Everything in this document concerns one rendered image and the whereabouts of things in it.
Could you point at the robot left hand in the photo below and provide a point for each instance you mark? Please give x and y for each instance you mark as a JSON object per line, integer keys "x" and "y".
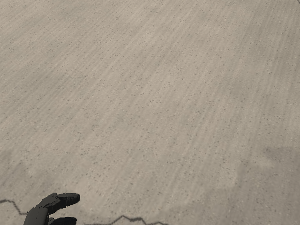
{"x": 40, "y": 214}

